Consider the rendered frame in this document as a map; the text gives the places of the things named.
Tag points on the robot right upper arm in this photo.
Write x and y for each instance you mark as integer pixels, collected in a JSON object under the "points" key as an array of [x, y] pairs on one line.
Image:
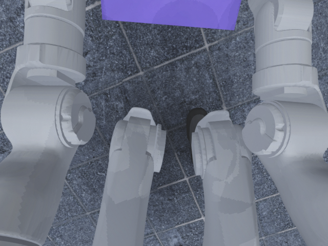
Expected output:
{"points": [[290, 139]]}

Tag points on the robot left upper arm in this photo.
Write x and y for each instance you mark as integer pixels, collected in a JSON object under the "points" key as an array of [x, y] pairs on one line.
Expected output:
{"points": [[45, 125]]}

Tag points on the left robot thigh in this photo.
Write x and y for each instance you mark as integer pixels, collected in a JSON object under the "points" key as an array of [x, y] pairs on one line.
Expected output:
{"points": [[123, 210]]}

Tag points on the right robot thigh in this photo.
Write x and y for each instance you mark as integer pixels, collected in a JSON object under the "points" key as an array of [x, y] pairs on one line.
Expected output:
{"points": [[229, 199]]}

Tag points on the left robot forearm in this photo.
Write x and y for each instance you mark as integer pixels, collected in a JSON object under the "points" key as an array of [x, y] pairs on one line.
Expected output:
{"points": [[52, 53]]}

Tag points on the robot thigh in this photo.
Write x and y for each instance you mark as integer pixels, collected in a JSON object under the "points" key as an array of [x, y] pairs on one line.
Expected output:
{"points": [[123, 210], [229, 199]]}

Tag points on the carton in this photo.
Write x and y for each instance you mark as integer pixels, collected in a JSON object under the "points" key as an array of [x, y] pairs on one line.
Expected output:
{"points": [[213, 14]]}

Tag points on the right robot forearm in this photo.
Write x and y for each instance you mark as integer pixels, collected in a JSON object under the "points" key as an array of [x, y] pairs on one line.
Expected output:
{"points": [[283, 48]]}

